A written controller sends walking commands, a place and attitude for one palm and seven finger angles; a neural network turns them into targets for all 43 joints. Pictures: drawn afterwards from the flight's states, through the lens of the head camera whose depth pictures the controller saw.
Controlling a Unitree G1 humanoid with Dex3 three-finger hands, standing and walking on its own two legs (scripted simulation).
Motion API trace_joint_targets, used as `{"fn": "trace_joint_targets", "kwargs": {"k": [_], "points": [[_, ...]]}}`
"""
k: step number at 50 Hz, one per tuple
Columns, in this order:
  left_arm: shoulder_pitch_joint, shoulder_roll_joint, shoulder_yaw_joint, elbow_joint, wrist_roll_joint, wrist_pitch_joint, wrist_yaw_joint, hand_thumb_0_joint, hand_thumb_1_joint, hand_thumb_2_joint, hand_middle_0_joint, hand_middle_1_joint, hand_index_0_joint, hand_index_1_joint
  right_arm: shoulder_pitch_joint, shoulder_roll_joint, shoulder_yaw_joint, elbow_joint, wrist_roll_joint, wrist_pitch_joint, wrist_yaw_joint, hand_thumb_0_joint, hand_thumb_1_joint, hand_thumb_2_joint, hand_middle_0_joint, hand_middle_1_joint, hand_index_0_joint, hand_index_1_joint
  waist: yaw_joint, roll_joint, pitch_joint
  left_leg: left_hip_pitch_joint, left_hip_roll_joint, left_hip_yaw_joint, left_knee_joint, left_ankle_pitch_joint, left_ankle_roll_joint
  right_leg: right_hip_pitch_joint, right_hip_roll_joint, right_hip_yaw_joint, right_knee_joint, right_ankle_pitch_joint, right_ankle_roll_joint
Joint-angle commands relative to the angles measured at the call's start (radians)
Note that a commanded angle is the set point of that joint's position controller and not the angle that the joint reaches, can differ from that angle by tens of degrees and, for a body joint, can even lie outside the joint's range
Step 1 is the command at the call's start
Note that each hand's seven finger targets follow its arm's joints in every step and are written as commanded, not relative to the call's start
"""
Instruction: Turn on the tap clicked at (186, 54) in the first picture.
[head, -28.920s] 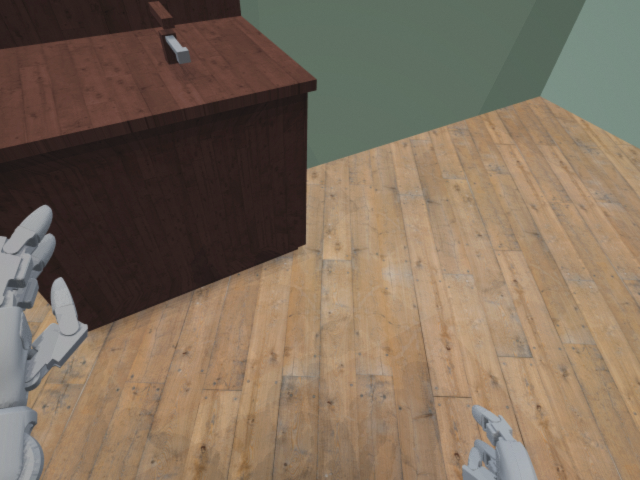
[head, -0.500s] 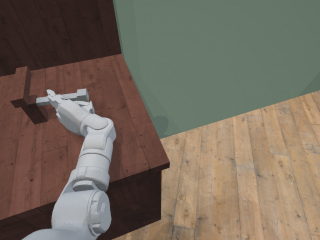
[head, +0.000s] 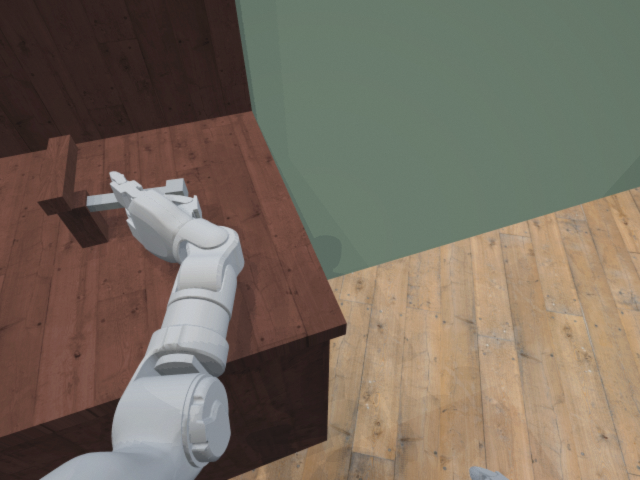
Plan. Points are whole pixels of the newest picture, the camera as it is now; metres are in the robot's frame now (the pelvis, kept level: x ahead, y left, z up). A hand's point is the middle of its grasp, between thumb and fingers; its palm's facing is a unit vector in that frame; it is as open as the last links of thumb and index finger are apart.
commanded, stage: lift the hand up off the lever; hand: left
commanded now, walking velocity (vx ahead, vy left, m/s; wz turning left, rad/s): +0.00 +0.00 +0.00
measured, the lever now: (177, 192) +0.49 +0.22 +0.10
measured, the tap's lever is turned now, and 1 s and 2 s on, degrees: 81 81 81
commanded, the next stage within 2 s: draw the hand back beside the body in 1.40 s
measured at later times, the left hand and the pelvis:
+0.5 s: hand (192, 202) +0.42 +0.17 +0.14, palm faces +0.80 -0.60 -0.09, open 7.8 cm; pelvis +0.00 -0.01 +0.01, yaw +0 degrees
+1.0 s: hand (186, 193) +0.41 +0.17 +0.16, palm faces +0.79 -0.60 -0.08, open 7.8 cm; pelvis -0.01 -0.01 +0.01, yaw +0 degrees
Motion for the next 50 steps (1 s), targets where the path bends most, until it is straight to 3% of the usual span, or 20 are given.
{"fn": "trace_joint_targets", "kwargs": {"k": [1, 9, 11, 18, 19, 21, 24, 29, 30, 36, 38, 44, 48, 49, 50], "points": [[-0.482, 0.118, -0.088, -0.274, 0.043, -0.055, 0.001, 0.000, 0.900, 0.900, -0.150, -0.150, -0.150, -0.150, -0.039, -0.128, -0.037, -0.110, 0.002, -0.040, -0.002, 0.000, -0.900, -0.900, 0.200, 0.300, 0.200, 0.300, -0.006, -0.042, -0.335, 0.227, -0.008, 0.046, -0.031, 0.374, 0.029, 0.119, -0.022, 0.005, -0.083, 0.411, 0.022], [-0.430, 0.146, -0.071, -0.334, 0.030, -0.037, -0.005, 0.000, 0.900, 0.900, -0.150, -0.150, -0.150, -0.150, -0.054, -0.130, -0.041, -0.112, 0.005, -0.047, -0.008, 0.000, -0.900, -0.900, 0.200, 0.300, 0.200, 0.300, 0.012, -0.059, -0.339, 0.222, -0.011, 0.049, -0.045, 0.378, 0.029, 0.173, -0.025, 0.009, -0.095, 0.447, 0.024], [-0.434, 0.128, -0.092, -0.349, 0.029, -0.028, -0.007, 0.000, 0.900, 0.900, -0.150, -0.150, -0.150, -0.150, -0.063, -0.126, -0.037, -0.115, 0.010, -0.050, -0.006, 0.000, -0.900, -0.900, 0.200, 0.300, 0.200, 0.300, 0.009, -0.047, -0.322, 0.226, -0.013, 0.057, -0.048, 0.366, 0.031, 0.170, -0.029, 0.013, -0.104, 0.443, 0.026], [-0.359, 0.094, -0.111, -0.329, -0.007, 0.025, -0.026, 0.000, 0.900, 0.900, -0.150, -0.150, -0.150, -0.150, -0.098, -0.128, -0.030, -0.121, 0.026, -0.050, -0.015, 0.000, -0.900, -0.900, 0.200, 0.300, 0.200, 0.300, 0.020, -0.093, -0.256, 0.221, -0.016, 0.061, -0.087, 0.325, 0.035, 0.196, -0.038, 0.017, -0.144, 0.431, 0.033], [-0.362, 0.114, -0.098, -0.323, -0.007, 0.028, -0.028, 0.000, 0.900, 0.900, -0.150, -0.150, -0.150, -0.150, -0.103, -0.132, -0.029, -0.114, 0.025, -0.047, -0.020, 0.000, -0.900, -0.900, 0.200, 0.300, 0.200, 0.300, 0.021, -0.089, -0.244, 0.223, -0.016, 0.058, -0.097, 0.317, 0.034, 0.195, -0.037, 0.016, -0.151, 0.408, 0.031], [-0.387, 0.088, -0.121, -0.334, -0.009, 0.029, -0.027, 0.000, 0.900, 0.900, -0.150, -0.150, -0.150, -0.150, -0.114, -0.125, -0.025, -0.118, 0.029, -0.051, -0.018, 0.000, -0.900, -0.900, 0.200, 0.300, 0.200, 0.300, 0.021, -0.102, -0.227, 0.224, -0.018, 0.057, -0.104, 0.300, 0.036, 0.188, -0.038, 0.018, -0.160, 0.383, 0.032], [-0.384, 0.137, -0.085, -0.367, -0.004, 0.026, -0.023, 0.000, 0.900, 0.900, -0.150, -0.150, -0.150, -0.150, -0.128, -0.124, -0.027, -0.117, 0.027, -0.051, -0.025, 0.000, -0.900, -0.900, 0.200, 0.300, 0.200, 0.300, 0.035, -0.087, -0.250, 0.231, -0.018, 0.060, -0.108, 0.303, 0.035, 0.212, -0.040, 0.024, -0.164, 0.391, 0.032], [-0.408, 0.138, -0.096, -0.403, 0.013, 0.031, -0.021, 0.000, 0.900, 0.900, -0.150, -0.150, -0.150, -0.150, -0.144, -0.116, -0.026, -0.116, 0.024, -0.051, -0.030, 0.000, -0.900, -0.900, 0.200, 0.300, 0.200, 0.300, 0.036, -0.077, -0.271, 0.245, -0.018, 0.064, -0.107, 0.319, 0.033, 0.223, -0.044, 0.027, -0.160, 0.411, 0.032], [-0.407, 0.111, -0.120, -0.395, 0.012, 0.036, -0.024, 0.000, 0.900, 0.900, -0.150, -0.150, -0.150, -0.150, -0.151, -0.112, -0.020, -0.118, 0.026, -0.053, -0.030, 0.000, -0.900, -0.900, 0.200, 0.300, 0.200, 0.300, 0.032, -0.075, -0.259, 0.249, -0.018, 0.067, -0.111, 0.317, 0.034, 0.216, -0.047, 0.028, -0.164, 0.408, 0.033], [-0.414, 0.091, -0.136, -0.367, -0.013, 0.063, -0.042, 0.000, 0.900, 0.900, -0.150, -0.150, -0.150, -0.150, -0.166, -0.115, -0.016, -0.118, 0.038, -0.056, -0.039, 0.000, -0.900, -0.900, 0.200, 0.300, 0.200, 0.300, 0.029, -0.108, -0.227, 0.256, -0.021, 0.063, -0.133, 0.284, 0.036, 0.214, -0.048, 0.030, -0.189, 0.368, 0.036], [-0.416, 0.086, -0.139, -0.348, -0.019, 0.076, -0.044, 0.000, 0.900, 0.900, -0.150, -0.150, -0.150, -0.150, -0.175, -0.114, -0.014, -0.113, 0.041, -0.057, -0.041, 0.000, -0.900, -0.900, 0.200, 0.300, 0.200, 0.300, 0.030, -0.092, -0.214, 0.254, -0.023, 0.065, -0.136, 0.269, 0.035, 0.208, -0.052, 0.035, -0.199, 0.354, 0.037], [-0.401, 0.136, -0.095, -0.392, -0.021, 0.077, -0.039, 0.000, 0.900, 0.900, -0.150, -0.150, -0.150, -0.150, -0.172, -0.114, -0.016, -0.117, 0.038, -0.054, -0.043, 0.000, -0.900, -0.900, 0.200, 0.300, 0.200, 0.300, 0.054, -0.094, -0.259, 0.271, -0.021, 0.062, -0.149, 0.308, 0.033, 0.252, -0.046, 0.027, -0.190, 0.387, 0.033], [-0.423, 0.115, -0.117, -0.430, -0.010, 0.082, -0.032, 0.000, 0.900, 0.900, -0.150, -0.150, -0.150, -0.150, -0.169, -0.111, -0.017, -0.122, 0.035, -0.056, -0.037, 0.000, -0.900, -0.900, 0.200, 0.300, 0.200, 0.300, 0.052, -0.081, -0.270, 0.285, -0.018, 0.069, -0.137, 0.349, 0.031, 0.255, -0.047, 0.027, -0.179, 0.440, 0.032], [-0.403, 0.147, -0.092, -0.427, -0.011, 0.082, -0.035, 0.000, 0.900, 0.900, -0.150, -0.150, -0.150, -0.150, -0.170, -0.114, -0.020, -0.119, 0.035, -0.054, -0.039, 0.000, -0.900, -0.900, 0.200, 0.300, 0.200, 0.300, 0.057, -0.089, -0.273, 0.287, -0.015, 0.064, -0.143, 0.353, 0.030, 0.262, -0.043, 0.020, -0.179, 0.427, 0.028], [-0.409, 0.120, -0.113, -0.433, -0.013, 0.084, -0.036, 0.000, 0.900, 0.900, -0.150, -0.150, -0.150, -0.150, -0.170, -0.112, -0.016, -0.122, 0.036, -0.056, -0.037, 0.000, -0.900, -0.900, 0.200, 0.300, 0.200, 0.300, 0.055, -0.090, -0.262, 0.291, -0.015, 0.068, -0.146, 0.362, 0.031, 0.260, -0.043, 0.020, -0.178, 0.439, 0.029]]}}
